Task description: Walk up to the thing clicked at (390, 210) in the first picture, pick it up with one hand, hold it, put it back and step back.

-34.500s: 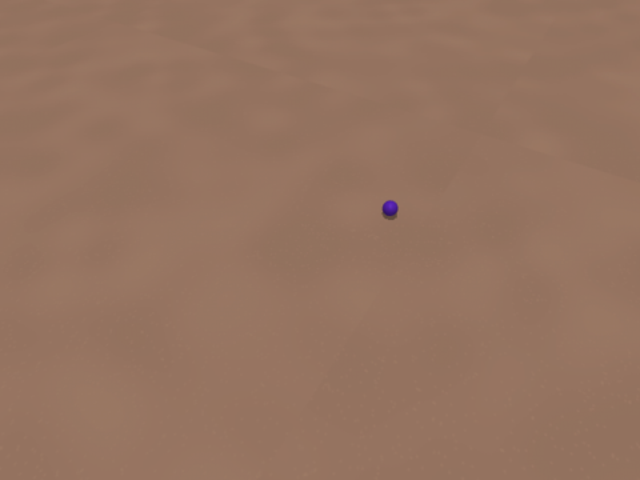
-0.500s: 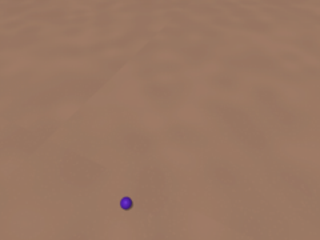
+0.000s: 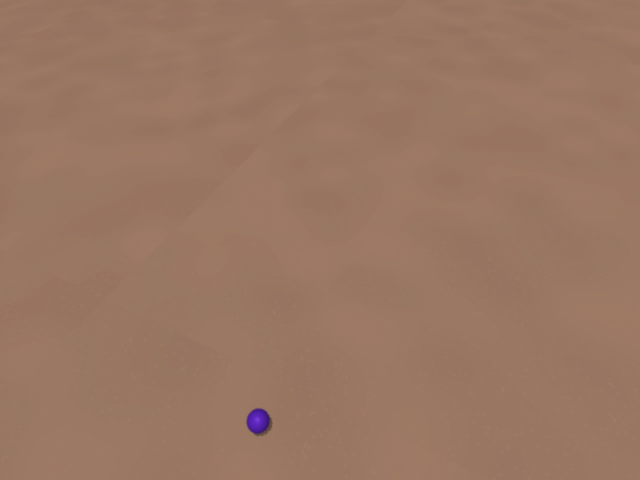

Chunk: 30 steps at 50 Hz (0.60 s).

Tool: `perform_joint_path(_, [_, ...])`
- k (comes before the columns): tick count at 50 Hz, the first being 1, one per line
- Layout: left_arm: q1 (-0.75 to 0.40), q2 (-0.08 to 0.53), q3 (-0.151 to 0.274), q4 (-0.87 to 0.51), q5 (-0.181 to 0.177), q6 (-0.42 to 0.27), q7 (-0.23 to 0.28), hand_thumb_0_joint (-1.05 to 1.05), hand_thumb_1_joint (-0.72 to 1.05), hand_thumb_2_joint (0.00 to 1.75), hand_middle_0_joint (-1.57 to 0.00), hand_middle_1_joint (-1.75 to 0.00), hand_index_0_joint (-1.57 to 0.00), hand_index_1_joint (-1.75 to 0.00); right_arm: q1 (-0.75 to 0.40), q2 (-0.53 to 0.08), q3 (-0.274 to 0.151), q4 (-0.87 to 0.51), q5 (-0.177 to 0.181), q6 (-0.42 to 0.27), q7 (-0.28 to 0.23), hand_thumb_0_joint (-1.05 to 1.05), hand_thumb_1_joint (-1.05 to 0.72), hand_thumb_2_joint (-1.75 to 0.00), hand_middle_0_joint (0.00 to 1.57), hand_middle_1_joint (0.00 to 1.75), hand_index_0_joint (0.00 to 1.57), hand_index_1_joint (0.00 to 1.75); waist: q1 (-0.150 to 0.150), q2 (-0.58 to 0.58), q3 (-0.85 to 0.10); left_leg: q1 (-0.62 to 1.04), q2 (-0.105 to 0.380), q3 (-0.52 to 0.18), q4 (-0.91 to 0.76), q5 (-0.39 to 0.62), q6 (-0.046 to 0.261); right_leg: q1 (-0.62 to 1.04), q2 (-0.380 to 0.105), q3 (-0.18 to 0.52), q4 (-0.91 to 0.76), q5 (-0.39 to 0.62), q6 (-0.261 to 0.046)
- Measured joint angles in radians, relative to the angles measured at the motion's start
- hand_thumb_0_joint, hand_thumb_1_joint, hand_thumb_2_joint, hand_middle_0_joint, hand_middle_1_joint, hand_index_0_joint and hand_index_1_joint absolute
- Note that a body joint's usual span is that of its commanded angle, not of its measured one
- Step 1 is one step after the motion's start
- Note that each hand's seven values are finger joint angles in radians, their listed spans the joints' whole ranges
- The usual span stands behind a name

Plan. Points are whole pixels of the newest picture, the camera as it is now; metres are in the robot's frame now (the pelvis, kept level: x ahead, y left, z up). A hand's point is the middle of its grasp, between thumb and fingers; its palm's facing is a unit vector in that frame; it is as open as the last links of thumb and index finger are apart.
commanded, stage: stand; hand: left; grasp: from above
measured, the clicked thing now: (258, 420) +0.44 +0.24 -0.74
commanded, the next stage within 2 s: step back in 1.62 s
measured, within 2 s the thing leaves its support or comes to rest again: neither
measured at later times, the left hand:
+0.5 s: hand out of the picture +0.06 +0.23 -0.16, palm faces +0.01 -0.95 -0.32, open 7.4 cm
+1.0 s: hand out of the picture +0.09 +0.22 -0.16, palm faces +0.00 -0.95 -0.31, open 7.4 cm
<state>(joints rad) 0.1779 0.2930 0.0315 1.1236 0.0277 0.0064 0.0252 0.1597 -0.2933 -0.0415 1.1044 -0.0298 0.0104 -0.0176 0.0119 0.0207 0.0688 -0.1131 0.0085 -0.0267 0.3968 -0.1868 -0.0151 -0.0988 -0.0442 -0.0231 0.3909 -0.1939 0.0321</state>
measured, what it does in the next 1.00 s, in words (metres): stands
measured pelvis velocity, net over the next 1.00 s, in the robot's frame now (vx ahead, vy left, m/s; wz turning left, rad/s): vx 0.02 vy -0.01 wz -0.02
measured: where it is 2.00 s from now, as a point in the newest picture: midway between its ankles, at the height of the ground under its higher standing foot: outside the picture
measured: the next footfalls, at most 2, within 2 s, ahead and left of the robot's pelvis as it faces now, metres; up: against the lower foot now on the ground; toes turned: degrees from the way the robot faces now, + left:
none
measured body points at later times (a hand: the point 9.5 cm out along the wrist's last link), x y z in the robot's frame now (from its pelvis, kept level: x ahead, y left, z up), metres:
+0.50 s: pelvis +0.01 -0.01 +0.00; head +0.01 -0.02 +0.45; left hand +0.06 +0.28 -0.14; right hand +0.05 -0.30 -0.14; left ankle +0.03 +0.13 -0.74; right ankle +0.02 -0.14 -0.74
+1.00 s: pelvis +0.02 -0.01 +0.00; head +0.03 -0.02 +0.45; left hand +0.09 +0.27 -0.14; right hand +0.08 -0.29 -0.14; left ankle +0.03 +0.13 -0.74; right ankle +0.02 -0.14 -0.74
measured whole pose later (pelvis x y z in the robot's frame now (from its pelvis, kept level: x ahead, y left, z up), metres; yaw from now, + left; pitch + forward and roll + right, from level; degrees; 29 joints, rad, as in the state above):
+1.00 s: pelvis +0.02 -0.01 +0.00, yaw -1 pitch -3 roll +0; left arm 0.13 0.28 0.02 1.15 0.01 0.00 0.01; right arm 0.13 -0.30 -0.01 1.14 -0.02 0.00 -0.01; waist 0.00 0.01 0.07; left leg -0.09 0.03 -0.02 0.33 -0.19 -0.03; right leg -0.09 -0.02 -0.01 0.34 -0.20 0.02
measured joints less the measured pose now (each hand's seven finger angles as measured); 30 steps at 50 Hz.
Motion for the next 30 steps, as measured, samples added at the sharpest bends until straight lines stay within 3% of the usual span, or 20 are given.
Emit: perform_joint_path(30, [-0.045, -0.001, -0.007, 0.025, -0.015, -0.005, -0.016, 0.00, 0.91, 0.90, -0.21, -0.30, -0.20, -0.30, -0.011, -0.012, 0.025, 0.035, 0.008, -0.006, 0.006, 0.00, -0.91, -0.89, 0.20, 0.30, 0.20, 0.30, -0.011, -0.003, 0.005, 0.009, 0.022, 0.003, -0.045, 0.008, -0.016, 0.003, 0.022, 0.002, -0.041, 0.009, -0.017])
